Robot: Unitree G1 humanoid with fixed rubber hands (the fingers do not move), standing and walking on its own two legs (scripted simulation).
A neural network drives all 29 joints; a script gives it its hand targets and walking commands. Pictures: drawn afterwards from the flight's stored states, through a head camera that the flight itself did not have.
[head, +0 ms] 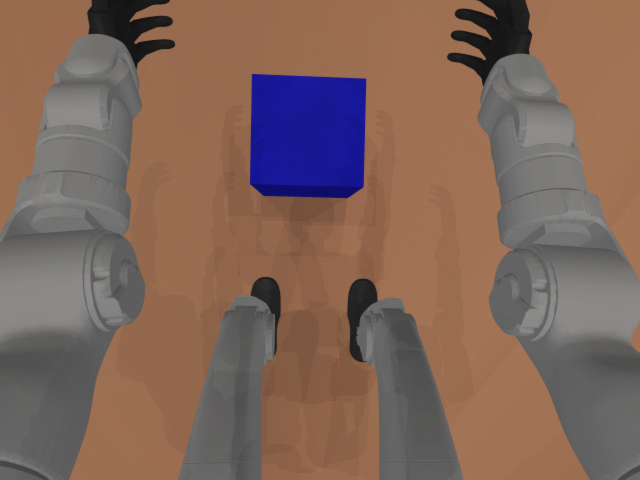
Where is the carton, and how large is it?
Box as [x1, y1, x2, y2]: [250, 74, 365, 197]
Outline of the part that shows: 252,74 250,183 263,195 348,197 363,186 365,79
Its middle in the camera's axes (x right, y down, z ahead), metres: -0.03 -0.20 +0.83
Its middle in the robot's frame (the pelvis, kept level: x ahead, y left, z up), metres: +0.54 +0.02 -0.52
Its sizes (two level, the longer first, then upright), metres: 0.210 0.200 0.250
